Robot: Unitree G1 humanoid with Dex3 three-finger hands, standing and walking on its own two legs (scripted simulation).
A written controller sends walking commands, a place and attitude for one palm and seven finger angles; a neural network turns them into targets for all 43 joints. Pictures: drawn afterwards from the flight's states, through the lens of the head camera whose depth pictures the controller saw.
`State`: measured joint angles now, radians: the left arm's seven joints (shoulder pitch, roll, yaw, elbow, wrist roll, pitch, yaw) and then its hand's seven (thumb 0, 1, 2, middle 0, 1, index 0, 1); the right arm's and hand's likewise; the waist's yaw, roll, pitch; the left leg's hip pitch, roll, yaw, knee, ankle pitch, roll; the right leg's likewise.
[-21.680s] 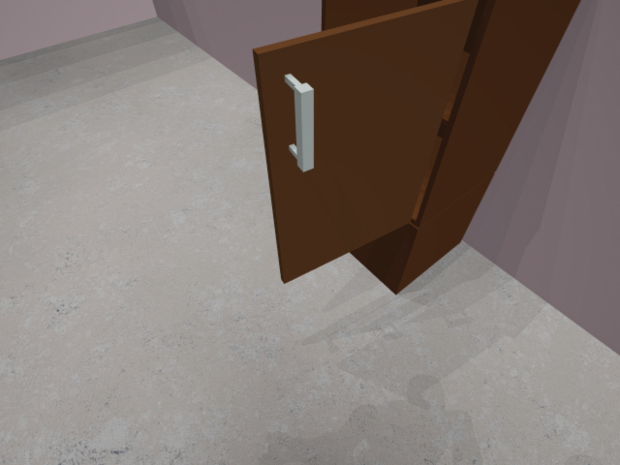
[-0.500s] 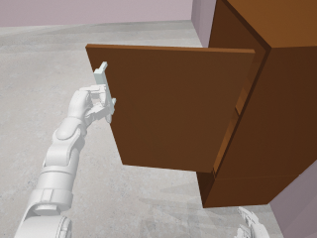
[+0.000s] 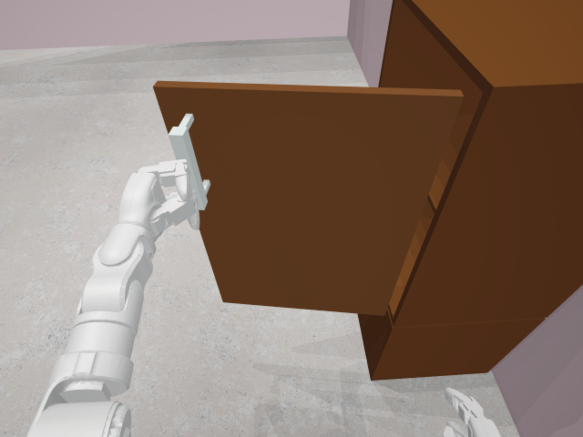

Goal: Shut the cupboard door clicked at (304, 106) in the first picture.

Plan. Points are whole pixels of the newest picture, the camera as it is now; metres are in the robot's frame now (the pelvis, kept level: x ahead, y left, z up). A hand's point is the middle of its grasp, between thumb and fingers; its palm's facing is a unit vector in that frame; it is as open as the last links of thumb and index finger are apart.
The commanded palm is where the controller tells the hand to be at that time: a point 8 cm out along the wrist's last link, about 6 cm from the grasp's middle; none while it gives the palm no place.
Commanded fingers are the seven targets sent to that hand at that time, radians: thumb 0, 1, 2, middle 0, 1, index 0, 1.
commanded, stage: push the door shut along its arc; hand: left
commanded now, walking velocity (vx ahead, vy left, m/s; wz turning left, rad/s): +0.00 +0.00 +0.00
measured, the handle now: (194, 163) +0.47 +0.18 +0.14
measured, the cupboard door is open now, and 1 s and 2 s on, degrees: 81 67 57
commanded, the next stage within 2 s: pull the fist back off the door in 1.86 s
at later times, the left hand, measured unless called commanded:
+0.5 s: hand (201, 178) +0.44 +0.16 +0.14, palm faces -0.14 -0.99 -0.03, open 3.4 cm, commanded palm +0.43 +0.20 +0.14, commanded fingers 0.00 0.90 0.90 -1.30 -1.50 -1.30 -1.50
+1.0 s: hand (226, 153) +0.49 +0.13 +0.15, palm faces -0.26 -0.97 -0.01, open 3.2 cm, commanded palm +0.49 +0.17 +0.14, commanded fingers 0.00 0.90 0.90 -1.30 -1.50 -1.30 -1.50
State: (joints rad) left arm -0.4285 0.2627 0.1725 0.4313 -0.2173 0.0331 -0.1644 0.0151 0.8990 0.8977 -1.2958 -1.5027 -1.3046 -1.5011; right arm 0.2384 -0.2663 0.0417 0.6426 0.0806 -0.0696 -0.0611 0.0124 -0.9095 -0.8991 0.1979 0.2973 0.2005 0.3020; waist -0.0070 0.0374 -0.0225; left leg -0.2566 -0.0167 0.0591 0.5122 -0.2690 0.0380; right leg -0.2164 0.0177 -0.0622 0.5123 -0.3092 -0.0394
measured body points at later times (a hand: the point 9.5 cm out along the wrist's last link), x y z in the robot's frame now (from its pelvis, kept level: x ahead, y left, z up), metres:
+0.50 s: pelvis +0.00 +0.00 +0.00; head +0.03 -0.01 +0.44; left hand +0.44 +0.21 +0.14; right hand +0.08 -0.26 -0.12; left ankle +0.00 +0.09 -0.74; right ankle -0.02 -0.09 -0.74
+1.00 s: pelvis +0.00 +0.01 -0.01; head +0.06 +0.01 +0.43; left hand +0.49 +0.18 +0.15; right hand +0.03 -0.26 -0.13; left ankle +0.00 +0.10 -0.74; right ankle -0.02 -0.09 -0.74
